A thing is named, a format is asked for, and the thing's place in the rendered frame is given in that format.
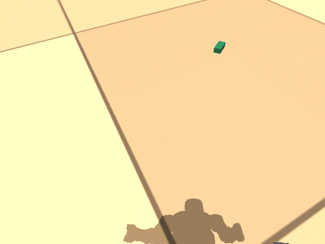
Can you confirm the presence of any carton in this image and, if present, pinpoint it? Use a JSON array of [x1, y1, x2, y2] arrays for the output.
[[213, 41, 225, 54]]

